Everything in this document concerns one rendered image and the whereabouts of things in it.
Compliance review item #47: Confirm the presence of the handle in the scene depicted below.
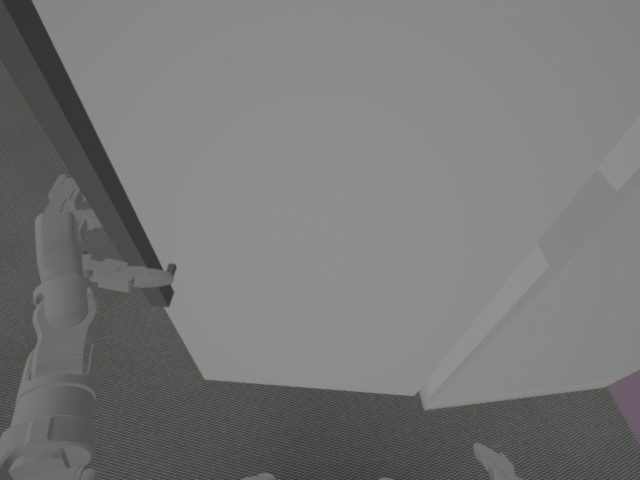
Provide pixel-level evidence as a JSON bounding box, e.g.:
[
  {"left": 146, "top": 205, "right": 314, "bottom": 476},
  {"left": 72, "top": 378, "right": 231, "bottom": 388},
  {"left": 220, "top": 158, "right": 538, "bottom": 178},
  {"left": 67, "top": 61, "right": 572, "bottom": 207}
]
[{"left": 0, "top": 0, "right": 177, "bottom": 307}]

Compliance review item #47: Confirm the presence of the left robot hand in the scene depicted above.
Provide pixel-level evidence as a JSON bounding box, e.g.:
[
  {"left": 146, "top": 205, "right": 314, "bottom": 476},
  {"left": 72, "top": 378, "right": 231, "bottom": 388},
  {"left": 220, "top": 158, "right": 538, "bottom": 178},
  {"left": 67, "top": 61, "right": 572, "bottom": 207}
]
[{"left": 35, "top": 174, "right": 174, "bottom": 293}]

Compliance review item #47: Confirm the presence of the fridge door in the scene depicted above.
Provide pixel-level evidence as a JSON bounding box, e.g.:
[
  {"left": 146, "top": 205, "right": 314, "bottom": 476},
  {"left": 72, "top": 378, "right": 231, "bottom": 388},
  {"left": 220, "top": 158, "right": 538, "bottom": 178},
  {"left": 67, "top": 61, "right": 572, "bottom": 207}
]
[{"left": 32, "top": 0, "right": 640, "bottom": 396}]

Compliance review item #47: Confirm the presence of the left robot forearm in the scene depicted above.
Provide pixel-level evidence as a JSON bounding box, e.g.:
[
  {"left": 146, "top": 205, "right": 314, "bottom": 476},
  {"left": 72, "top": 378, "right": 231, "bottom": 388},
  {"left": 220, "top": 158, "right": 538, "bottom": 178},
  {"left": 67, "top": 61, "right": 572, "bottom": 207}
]
[{"left": 0, "top": 276, "right": 102, "bottom": 480}]

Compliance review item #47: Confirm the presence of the right robot hand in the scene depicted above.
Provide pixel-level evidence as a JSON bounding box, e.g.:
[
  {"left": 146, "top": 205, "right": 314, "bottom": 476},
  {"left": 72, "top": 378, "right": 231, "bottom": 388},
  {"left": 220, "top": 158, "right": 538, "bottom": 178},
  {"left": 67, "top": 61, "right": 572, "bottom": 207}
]
[{"left": 473, "top": 443, "right": 523, "bottom": 480}]

